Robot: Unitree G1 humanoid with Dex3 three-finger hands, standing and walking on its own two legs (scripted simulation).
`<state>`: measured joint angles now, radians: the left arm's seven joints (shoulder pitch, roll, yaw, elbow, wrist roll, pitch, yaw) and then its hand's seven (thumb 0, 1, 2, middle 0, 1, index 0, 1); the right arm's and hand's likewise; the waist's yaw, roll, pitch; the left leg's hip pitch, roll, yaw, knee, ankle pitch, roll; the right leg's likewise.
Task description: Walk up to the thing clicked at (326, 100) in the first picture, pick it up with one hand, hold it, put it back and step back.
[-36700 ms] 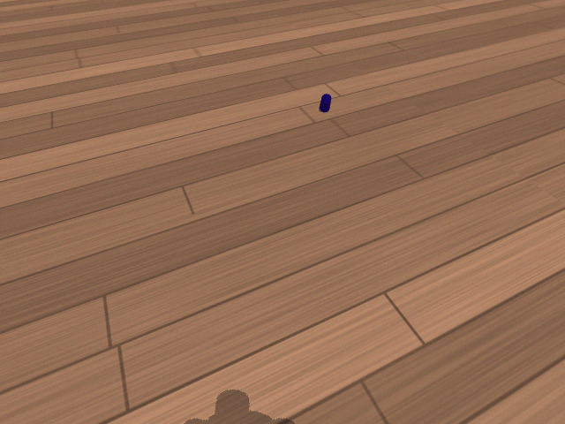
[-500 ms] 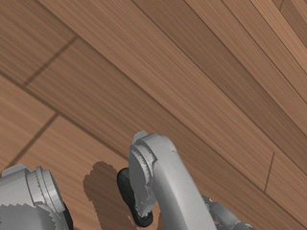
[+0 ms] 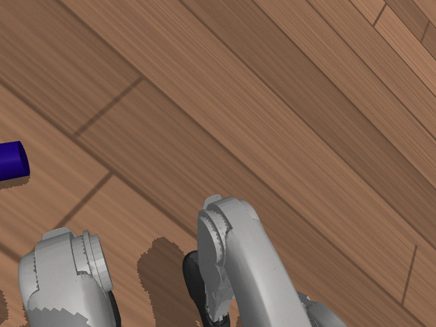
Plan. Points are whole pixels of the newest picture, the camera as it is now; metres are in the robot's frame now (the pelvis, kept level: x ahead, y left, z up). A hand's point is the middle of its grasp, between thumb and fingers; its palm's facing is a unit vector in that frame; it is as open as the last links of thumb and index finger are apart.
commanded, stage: withdraw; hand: left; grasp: from above
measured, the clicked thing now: out of the picture +0.45 +0.35 -0.27
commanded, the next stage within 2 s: home in 0.66 s
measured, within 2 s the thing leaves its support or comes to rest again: neither
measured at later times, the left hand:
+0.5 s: hand out of the picture +0.39 +0.33 -0.11, palm faces -0.51 -0.14 -0.85, open 13.9 cm
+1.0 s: hand out of the picture +0.43 +0.36 -0.07, palm faces -0.34 -0.21 -0.92, open 12.6 cm
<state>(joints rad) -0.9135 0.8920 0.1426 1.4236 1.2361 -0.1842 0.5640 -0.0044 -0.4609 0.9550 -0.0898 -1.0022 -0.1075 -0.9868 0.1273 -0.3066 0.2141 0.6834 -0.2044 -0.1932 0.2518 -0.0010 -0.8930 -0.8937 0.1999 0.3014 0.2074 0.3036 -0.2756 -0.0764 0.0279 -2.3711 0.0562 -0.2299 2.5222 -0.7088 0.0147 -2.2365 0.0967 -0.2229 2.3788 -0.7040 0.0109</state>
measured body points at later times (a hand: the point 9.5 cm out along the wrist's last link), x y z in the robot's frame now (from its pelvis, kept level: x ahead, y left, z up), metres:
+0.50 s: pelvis -0.02 -0.01 +0.05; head +0.20 +0.09 +0.43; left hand +0.42 +0.33 -0.06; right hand +0.09 -0.28 -0.04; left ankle +0.06 +0.13 -0.27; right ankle +0.10 -0.10 -0.27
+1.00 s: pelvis +0.00 +0.00 +0.06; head +0.22 +0.08 +0.44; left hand +0.44 +0.37 -0.02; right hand +0.08 -0.24 -0.06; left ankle +0.06 +0.13 -0.27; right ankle +0.10 -0.10 -0.27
